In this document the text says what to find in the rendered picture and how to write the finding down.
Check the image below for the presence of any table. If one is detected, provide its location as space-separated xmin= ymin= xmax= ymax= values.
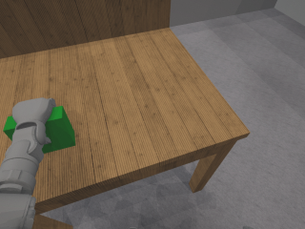
xmin=0 ymin=0 xmax=250 ymax=229

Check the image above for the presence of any robot left upper arm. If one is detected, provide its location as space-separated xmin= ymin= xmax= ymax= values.
xmin=0 ymin=193 xmax=36 ymax=229

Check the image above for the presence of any robot left forearm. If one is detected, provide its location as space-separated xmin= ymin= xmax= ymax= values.
xmin=0 ymin=119 xmax=46 ymax=196

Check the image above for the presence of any sponge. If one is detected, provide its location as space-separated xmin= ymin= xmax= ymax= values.
xmin=3 ymin=106 xmax=75 ymax=154

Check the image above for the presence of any left robot hand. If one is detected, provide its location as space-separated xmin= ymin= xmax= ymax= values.
xmin=11 ymin=97 xmax=56 ymax=145

